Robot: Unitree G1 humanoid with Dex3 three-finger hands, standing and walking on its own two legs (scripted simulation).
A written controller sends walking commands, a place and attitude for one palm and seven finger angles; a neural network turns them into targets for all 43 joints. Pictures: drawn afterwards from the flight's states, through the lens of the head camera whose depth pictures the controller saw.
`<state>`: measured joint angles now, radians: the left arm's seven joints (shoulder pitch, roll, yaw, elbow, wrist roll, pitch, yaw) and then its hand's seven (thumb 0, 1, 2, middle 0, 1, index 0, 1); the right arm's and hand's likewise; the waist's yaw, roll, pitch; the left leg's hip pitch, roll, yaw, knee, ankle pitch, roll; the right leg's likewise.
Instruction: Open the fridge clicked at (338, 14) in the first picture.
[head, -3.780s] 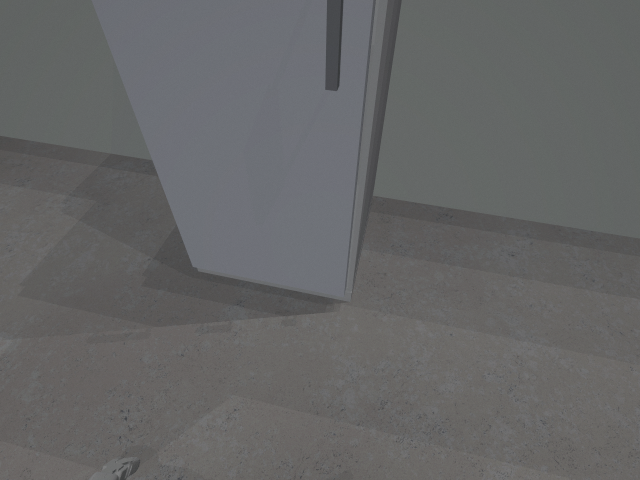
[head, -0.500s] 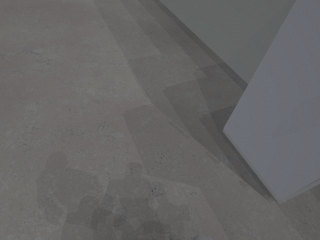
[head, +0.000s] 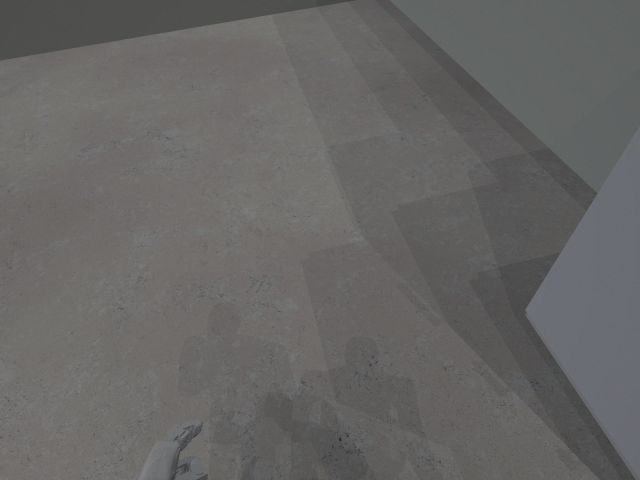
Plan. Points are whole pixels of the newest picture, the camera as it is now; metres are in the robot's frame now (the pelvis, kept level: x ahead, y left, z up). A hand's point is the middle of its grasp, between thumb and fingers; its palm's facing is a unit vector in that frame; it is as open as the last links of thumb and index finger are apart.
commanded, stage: walk to a spot facing it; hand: right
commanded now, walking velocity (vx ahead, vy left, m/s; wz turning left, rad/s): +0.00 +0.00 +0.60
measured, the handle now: out of the picture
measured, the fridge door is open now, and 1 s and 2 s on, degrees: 0 0 0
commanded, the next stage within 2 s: none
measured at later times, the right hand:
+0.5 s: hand (424, 385) +0.29 -0.15 -0.16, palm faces -0.33 +0.93 -0.15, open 7.4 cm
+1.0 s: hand (436, 353) +0.35 -0.18 -0.18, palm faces -0.44 +0.87 -0.23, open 7.4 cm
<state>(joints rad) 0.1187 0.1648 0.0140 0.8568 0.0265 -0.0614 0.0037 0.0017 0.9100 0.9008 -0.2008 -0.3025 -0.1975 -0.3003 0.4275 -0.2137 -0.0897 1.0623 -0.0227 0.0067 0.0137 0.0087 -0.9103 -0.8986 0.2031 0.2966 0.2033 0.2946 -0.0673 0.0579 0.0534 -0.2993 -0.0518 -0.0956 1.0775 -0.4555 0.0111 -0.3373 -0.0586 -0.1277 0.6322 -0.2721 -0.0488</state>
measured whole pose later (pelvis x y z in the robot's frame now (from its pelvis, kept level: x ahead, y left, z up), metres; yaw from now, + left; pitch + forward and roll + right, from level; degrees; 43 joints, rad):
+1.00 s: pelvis +0.19 -0.03 +0.00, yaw +34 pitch +1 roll +0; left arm 0.07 0.20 0.04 0.84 0.02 0.00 0.03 0.00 0.91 0.90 -0.20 -0.30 -0.19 -0.30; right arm 0.23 -0.24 -0.10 0.92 -0.02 0.05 -0.01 0.01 -0.91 -0.90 0.20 0.30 0.20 0.29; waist -0.05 0.05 0.08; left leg -0.32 -0.05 -0.12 0.67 -0.35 -0.01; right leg -0.35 -0.05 -0.07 0.61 -0.27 0.04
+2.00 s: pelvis +0.20 +0.01 +0.01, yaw +67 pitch +0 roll +0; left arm 0.14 0.22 0.05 0.87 0.02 0.01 0.00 0.01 0.91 0.90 -0.20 -0.30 -0.19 -0.30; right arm 0.34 -0.21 -0.07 0.97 -0.02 0.01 0.01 0.00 -0.91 -0.90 0.21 0.30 0.21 0.30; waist -0.06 0.03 0.02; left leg -0.20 -0.09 -0.16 0.47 -0.27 0.03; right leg -0.33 -0.02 -0.03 0.62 -0.36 0.07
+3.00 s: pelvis +0.25 +0.15 -0.01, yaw +79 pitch +0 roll +2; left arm 0.24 0.16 0.05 0.97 0.03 0.03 -0.01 0.00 0.92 0.90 -0.20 -0.30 -0.19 -0.30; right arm 0.15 -0.18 -0.06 0.94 -0.02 0.01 -0.03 -0.01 -0.92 -0.90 0.21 0.30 0.21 0.30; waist 0.02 0.05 0.06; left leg -0.25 0.09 0.24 0.73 -0.46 -0.01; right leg -0.37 -0.04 -0.12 0.71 -0.33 -0.03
